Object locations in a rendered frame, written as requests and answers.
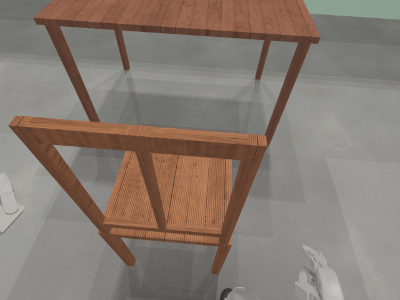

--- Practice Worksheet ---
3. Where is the table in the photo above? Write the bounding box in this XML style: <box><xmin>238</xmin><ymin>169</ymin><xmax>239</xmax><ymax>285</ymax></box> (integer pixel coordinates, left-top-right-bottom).
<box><xmin>34</xmin><ymin>0</ymin><xmax>321</xmax><ymax>146</ymax></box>

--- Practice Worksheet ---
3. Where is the robot left hand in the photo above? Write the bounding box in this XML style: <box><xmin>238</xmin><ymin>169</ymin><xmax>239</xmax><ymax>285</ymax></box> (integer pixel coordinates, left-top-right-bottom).
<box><xmin>0</xmin><ymin>172</ymin><xmax>24</xmax><ymax>235</ymax></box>

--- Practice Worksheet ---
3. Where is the chair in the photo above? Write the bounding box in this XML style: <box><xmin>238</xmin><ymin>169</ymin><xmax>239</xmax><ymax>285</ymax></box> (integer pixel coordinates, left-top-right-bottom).
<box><xmin>8</xmin><ymin>116</ymin><xmax>268</xmax><ymax>274</ymax></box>

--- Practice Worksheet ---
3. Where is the robot right hand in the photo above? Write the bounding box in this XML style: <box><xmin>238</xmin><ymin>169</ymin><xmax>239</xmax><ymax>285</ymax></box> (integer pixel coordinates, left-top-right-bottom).
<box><xmin>294</xmin><ymin>245</ymin><xmax>344</xmax><ymax>300</ymax></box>

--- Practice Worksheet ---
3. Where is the robot right shin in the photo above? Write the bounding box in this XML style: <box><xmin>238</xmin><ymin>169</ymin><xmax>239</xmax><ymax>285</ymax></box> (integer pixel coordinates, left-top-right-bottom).
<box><xmin>228</xmin><ymin>287</ymin><xmax>245</xmax><ymax>295</ymax></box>

